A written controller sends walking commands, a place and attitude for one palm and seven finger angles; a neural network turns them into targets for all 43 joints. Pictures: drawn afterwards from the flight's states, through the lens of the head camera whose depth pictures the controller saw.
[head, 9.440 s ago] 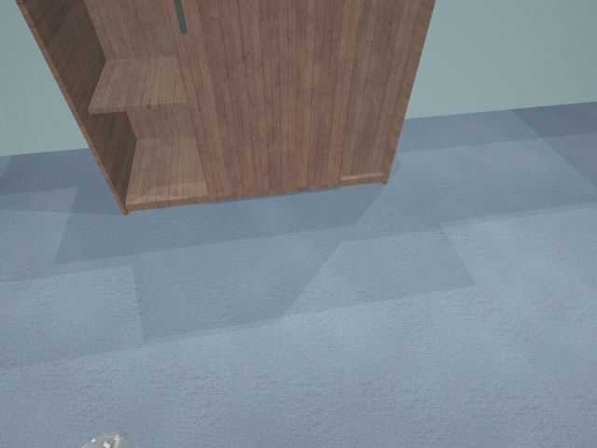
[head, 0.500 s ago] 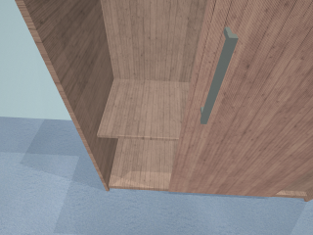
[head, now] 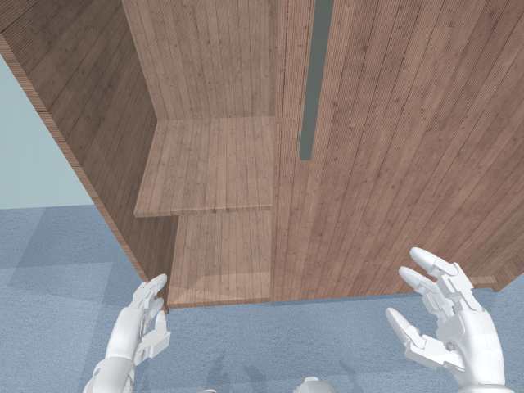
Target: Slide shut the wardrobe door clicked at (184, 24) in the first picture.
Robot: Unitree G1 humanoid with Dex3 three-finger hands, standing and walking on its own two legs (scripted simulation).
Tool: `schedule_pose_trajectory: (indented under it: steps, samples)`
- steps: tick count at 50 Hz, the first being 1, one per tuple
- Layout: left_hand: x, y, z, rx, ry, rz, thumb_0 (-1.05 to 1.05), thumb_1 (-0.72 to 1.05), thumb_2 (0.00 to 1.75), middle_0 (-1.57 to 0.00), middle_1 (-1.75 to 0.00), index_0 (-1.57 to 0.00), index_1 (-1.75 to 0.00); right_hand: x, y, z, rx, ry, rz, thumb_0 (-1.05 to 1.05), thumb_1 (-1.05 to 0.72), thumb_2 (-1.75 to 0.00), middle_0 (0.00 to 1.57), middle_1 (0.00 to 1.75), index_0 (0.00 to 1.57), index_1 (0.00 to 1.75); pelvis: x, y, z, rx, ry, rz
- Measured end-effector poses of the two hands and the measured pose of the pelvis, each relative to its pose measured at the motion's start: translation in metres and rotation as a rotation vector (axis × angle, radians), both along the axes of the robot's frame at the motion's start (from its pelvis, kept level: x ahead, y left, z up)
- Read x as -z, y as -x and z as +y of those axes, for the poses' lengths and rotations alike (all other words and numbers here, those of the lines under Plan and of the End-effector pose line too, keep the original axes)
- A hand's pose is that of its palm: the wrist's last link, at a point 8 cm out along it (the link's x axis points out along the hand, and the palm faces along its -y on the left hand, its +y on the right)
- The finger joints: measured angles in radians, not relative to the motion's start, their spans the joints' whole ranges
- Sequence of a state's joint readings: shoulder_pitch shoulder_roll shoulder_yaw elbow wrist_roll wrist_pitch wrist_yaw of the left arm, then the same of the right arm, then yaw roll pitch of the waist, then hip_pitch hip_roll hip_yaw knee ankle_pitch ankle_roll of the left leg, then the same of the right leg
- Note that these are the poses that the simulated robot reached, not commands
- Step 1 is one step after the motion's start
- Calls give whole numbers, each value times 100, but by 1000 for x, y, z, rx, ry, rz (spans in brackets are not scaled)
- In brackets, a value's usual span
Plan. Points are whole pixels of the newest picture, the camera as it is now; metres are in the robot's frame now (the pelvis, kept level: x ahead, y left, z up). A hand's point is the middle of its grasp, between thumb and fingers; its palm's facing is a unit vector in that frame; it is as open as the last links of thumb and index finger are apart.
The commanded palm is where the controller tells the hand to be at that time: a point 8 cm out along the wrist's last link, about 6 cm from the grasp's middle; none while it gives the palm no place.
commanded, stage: raise the hand with hooked fingers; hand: right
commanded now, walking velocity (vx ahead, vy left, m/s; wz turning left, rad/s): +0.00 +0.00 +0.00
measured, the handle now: (311, 82) +0.51 -0.07 +0.23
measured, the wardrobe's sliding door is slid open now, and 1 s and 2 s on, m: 0.38 0.38 0.38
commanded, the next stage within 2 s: move the hooked fingers beside the handle in 1.52 s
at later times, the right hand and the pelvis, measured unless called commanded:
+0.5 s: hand (459, 265) +0.25 -0.23 +0.14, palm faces +0.00 +1.00 -0.08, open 12.5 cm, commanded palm +0.22 -0.28 +0.15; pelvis +0.01 -0.01 +0.04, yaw +1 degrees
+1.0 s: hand (514, 192) +0.29 -0.28 +0.22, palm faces +0.05 +0.99 -0.09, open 14.0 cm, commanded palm +0.27 -0.32 +0.22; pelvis +0.02 +0.00 +0.06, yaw +1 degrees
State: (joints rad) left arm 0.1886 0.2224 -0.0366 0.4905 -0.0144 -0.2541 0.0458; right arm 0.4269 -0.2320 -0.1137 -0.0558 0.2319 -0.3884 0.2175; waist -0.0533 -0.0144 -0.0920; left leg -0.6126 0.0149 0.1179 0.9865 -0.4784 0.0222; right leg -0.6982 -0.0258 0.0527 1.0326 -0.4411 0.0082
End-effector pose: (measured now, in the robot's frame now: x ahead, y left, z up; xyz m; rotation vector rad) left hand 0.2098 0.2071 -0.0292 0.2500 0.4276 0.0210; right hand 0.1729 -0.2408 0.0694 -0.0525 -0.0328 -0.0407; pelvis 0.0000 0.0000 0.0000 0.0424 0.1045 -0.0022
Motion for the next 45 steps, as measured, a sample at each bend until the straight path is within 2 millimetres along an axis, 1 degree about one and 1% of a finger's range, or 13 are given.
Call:
schedule_pose_trajectory:
  steps: [2, 4, 7, 10, 12, 16, 20, 24, 29, 35, 40, 45]
  samples:
    - [11, 13, -10, 10, 21, 49, 1, 91, 90, -20, -30, -20, -30, -11, -11, -3, -43, 9, -32, 1, -37, -67, 23, 64, 24, 64, -2, 2, -1, 5, -7, -6]
    - [19, 28, -16, 0, 44, 96, 1, 91, 90, -20, -30, -20, -30, -18, -22, -5, -86, 7, -24, 1, -33, -65, 23, 67, 24, 67, -6, 3, -3, 3, -8, -10]
    - [23, 50, -17, -41, 67, 148, 1, 90, 90, -20, -30, -21, -30, -23, -35, -9, -119, -10, 30, 1, -26, -62, 24, 71, 25, 71, -13, 3, -6, -6, -5, -17]
    - [22, 67, -10, -87, 67, 173, 1, 90, 90, -20, -30, -21, -30, -30, -42, -15, -107, -12, 58, 1, -19, -59, 25, 76, 25, 76, -20, 1, -9, -18, 2, -25]
    - [20, 76, -3, -110, 56, 180, 1, 90, 90, -20, -30, -21, -30, -37, -43, -21, -88, -6, 50, 1, -14, -57, 25, 79, 26, 79, -24, -1, -11, -23, 4, -30]
    - [13, 82, 13, -134, 15, 178, 1, 90, 90, -20, -30, -20, -30, -50, -44, -30, -60, 10, 14, 1, -5, -53, 26, 85, 26, 85, -28, -2, -14, -24, 6, -43]
    - [3, 77, 25, -144, -21, 156, 1, 90, 90, -20, -30, -20, -30, -58, -47, -36, -54, 19, 0, 0, 5, -49, 26, 91, 27, 91, -32, -4, -15, -23, 8, -57]
    - [-8, 65, 29, -140, -37, 110, 1, 91, 90, -20, -30, -20, -30, -69, -52, -42, -45, 28, -10, 0, 14, -45, 27, 97, 28, 97, -37, -6, -15, -21, 10, -74]
    - [-21, 44, 23, -114, -28, 54, 1, 91, 90, -20, -30, -20, -30, -87, -61, -53, -26, 30, -38, 0, 26, -40, 28, 104, 29, 104, -43, -10, -13, -18, 12, -98]
    - [-29, 24, 11, -71, 3, 16, 1, 91, 90, -20, -30, -20, -30, -108, -72, -66, -11, 29, -46, -1, 39, -35, 29, 113, 29, 113, -49, -15, -10, -15, 16, -118]
    - [-30, 16, 5, -48, 22, 17, 1, 91, 90, -20, -30, -20, -30, -123, -79, -74, -6, 32, -48, -1, 46, -32, 29, 117, 30, 117, -53, -18, -6, -13, 19, -127]
    - [-28, 15, 7, -45, 28, 43, 1, 90, 90, -20, -30, -20, -30, -137, -87, -80, 2, 37, -54, -1, 49, -30, 30, 119, 30, 119, -56, -21, -3, -11, 21, -132]
